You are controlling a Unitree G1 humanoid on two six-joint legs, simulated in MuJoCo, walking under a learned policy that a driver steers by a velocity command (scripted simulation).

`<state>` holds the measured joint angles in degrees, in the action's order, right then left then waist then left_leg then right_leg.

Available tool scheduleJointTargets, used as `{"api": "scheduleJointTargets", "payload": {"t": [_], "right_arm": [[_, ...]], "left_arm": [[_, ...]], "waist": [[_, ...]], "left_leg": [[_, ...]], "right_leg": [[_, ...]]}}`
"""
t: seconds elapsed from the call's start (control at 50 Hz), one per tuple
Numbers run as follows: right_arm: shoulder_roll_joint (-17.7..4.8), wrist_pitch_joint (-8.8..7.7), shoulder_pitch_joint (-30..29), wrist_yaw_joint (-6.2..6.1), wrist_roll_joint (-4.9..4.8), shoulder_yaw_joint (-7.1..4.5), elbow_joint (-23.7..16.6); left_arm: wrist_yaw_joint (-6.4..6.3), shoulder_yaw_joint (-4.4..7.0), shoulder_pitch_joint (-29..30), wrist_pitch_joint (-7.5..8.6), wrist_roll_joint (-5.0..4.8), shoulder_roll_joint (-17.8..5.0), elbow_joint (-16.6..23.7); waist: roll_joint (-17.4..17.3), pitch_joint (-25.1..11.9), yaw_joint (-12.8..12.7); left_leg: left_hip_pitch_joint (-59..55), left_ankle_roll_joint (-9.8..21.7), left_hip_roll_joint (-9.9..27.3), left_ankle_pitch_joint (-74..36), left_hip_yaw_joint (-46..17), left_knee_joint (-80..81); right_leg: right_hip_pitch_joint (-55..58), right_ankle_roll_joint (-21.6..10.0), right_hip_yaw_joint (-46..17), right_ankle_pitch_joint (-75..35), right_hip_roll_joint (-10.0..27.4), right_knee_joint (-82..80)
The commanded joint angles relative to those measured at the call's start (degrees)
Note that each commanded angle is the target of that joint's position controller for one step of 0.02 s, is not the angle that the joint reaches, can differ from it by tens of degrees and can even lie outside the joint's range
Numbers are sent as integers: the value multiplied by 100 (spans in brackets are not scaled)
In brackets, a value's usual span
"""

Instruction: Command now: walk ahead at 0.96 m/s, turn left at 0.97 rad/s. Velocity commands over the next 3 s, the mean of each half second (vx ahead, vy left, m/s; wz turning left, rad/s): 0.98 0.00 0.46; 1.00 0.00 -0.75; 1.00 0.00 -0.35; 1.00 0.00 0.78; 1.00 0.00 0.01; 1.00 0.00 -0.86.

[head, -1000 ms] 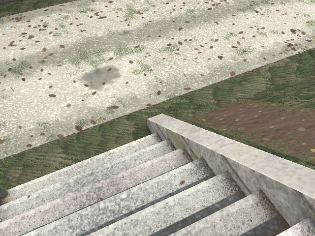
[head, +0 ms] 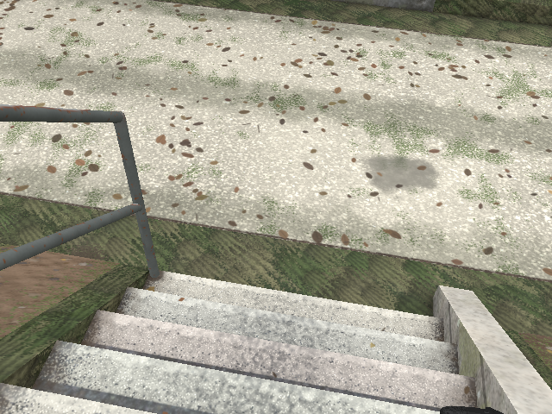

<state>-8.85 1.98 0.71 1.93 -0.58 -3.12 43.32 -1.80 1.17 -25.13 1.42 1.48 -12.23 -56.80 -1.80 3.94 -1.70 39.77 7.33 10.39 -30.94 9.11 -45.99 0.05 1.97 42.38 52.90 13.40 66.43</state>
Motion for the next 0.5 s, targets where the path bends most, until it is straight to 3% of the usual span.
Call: {"api": "scheduleJointTargets", "payload": {"t": [0.02, 0.04, 0.06, 0.08, 0.1, 0.12, 0.14, 0.16, 0.18, 0.2, 0.22, 0.24, 0.26, 0.28, 0.3, 0.32, 0.34, 0.36, 0.38, 0.42, 0.44, 0.46, 0.48, 0.5], "right_arm": [[-474, -49, 554, -93, -95, -150, 220], [-741, -32, 1149, -158, -11, -262, 469], [-813, -33, 1656, -228, 33, -337, 748], [-945, -31, 2428, -282, 121, -435, 1066], [-851, -89, 3004, -367, 97, -458, 1248], [-1352, -176, 2741, -358, -199, -461, 1367], [-1596, -271, 2421, -340, -358, -269, 1362], [-1599, -274, 2425, -262, -261, -224, 1378], [-1526, -243, 2322, -269, -118, -211, 1342], [-1308, -306, 1835, -255, -66, -160, 1118], [-1374, -411, 1484, -264, 71, -113, 1042], [-946, -536, 1270, -312, 124, 43, 935], [-945, -583, 1002, -350, 179, 93, 827], [-1061, -603, 845, -322, 228, 85, 690], [-1334, -635, 1107, -282, 196, 6, 734], [-978, -746, 1763, -284, 0, 0, 1065], [-895, -755, 2183, -285, -34, 26, 1193], [-808, -709, 2212, -293, -6, 40, 1138], [-775, -669, 2071, -299, 31, 28, 1064], [-773, -664, 2099, -304, 58, 9, 936], [-821, -642, 2070, -339, 119, 5, 910], [-870, -663, 2029, -348, 211, 24, 804], [-1017, -710, 1916, -358, 223, -19, 877], [-1075, -717, 1879, -336, 263, -38, 829]], "left_arm": [[105, 288, 293, -108, 39, -1191, 72], [162, 292, 447, -118, -74, -1106, 40], [164, 287, 276, -162, -268, -989, 0], [127, 372, 349, -170, -364, -1140, -48], [147, 481, 1151, -184, -445, -1219, 35], [168, 404, 1933, -230, -194, -728, 340], [170, 261, 1593, -106, 61, -161, 1015], [181, 170, 1763, 67, 255, -55, 1539], [149, 81, 1654, 142, 372, 195, 1661], [73, 72, 1552, 112, 525, 52, 1386], [-38, -29, 1206, 69, 431, 345, 1578], [-58, -91, 1546, -20, 288, 160, 1694], [-112, -48, 1819, -110, 257, 35, 1715], [-159, 21, 1426, -144, 175, -175, 1358], [-132, 64, 982, -155, 165, -272, 1163], [-115, 258, 1405, -97, 84, -713, 1325], [-61, 288, 2004, -54, 98, -805, 1467], [41, 268, 2427, -22, 32, -643, 1665], [168, 234, 2412, -26, 36, -406, 1636], [294, 256, 2779, -39, -62, -296, 1739], [328, 265, 2886, -28, -180, -207, 1743], [329, 286, 2779, -27, -164, -251, 1743], [310, 367, 2083, -44, -62, -367, 1508], [336, 402, 1633, -61, -2, -480, 1264]], "waist": [[676, 173, 498], [525, -39, 783], [227, -193, 918], [223, -406, 1284], [-563, -23, 2064], [-1482, 1048, 2061], [-1065, 655, 875], [-52, -404, 632], [51, -691, 433], [554, -653, 344], [-151, -943, -92], [391, -668, -264], [274, -438, -231], [188, -733, -286], [-366, -941, -266], [-283, -733, 35], [-271, -445, 330], [-43, -157, 440], [-253, -108, 397], [-396, 238, 688], [-635, 351, 768], [-630, 207, 776], [-917, 67, 430], [-735, 132, 287]], "left_leg": [[-719, 260, -74, -167, 389, 598], [-1716, 384, -306, 101, 630, 325], [-2310, 415, -690, 1192, 899, 873], [-3738, 477, -993, 2474, 645, 518], [-4492, 875, -730, 2425, -85, 1508], [-4082, 986, -589, -212, -537, 1082], [-4258, 1020, -417, -2986, -1353, -129], [-4146, 1284, 2, -1538, -2532, 176], [-3685, 1533, 589, 1624, -3683, 815], [-3210, 1390, 236, 3173, -3622, 689], [-2711, 1393, 726, 4652, -4189, 1125], [-1107, 1228, 543, 6127, -4102, 1966], [-212, 1184, 356, 6619, -4151, 2032], [-56, 1155, 141, 6285, -3979, 1811], [-606, 1145, 382, 5417, -3977, 1433], [-1592, 940, 166, 6293, -3850, 674], [-1897, 872, 105, 6764, -3865, 456], [-1571, 745, -55, 7280, -3470, 281], [-1433, 690, -49, 7593, -3287, 12], [-1045, 564, -82, 7299, -2682, -80], [-992, 520, -78, 7163, -2368, -128], [-707, 436, -114, 6703, -2040, -270], [-565, 372, 91, 6017, -1951, -713], [-812, 268, 146, 5530, -1754, -1243]], "right_leg": [[131, -216, -1263, -5858, 1701, -1220], [-235, -260, -1328, -6752, 1581, -264], [-185, -474, -1482, -7686, 1431, 825], [-1103, -611, -1864, -8339, 1261, 2468], [-2629, -519, -1959, -5750, 363, 5255], [-4500, -552, -2344, -1210, -756, 7002], [-5864, -313, -3115, -601, -907, 6195], [-5920, -96, -3752, -670, -688, 4816], [-6211, -66, -4253, -533, -667, 4613], [-6251, -65, -4550, -966, -536, 4592], [-6481, 74, -4762, -3069, -517, 3388], [-5421, 326, -4602, -4424, -587, 1736], [-4652, 453, -4584, -5122, -619, 1226], [-3970, 476, -4442, -5459, -663, 1293], [-4121, 382, -4534, -5494, -650, 1902], [-5215, 235, -5146, -6888, -505, 806], [-5561, 107, -5289, -6957, -480, 201], [-5288, -14, -5225, -7513, -650, -680], [-4919, -74, -5224, -7961, -709, -974], [-4264, -169, -5295, -8255, -1107, -1698], [-3966, -202, -5162, -7948, -1257, -2089], [-3213, -221, -4690, -8181, -1470, -1963], [-2598, -354, -4455, -8316, -1462, -1274], [-2617, -471, -4214, -7835, -1452, -1140]]}}
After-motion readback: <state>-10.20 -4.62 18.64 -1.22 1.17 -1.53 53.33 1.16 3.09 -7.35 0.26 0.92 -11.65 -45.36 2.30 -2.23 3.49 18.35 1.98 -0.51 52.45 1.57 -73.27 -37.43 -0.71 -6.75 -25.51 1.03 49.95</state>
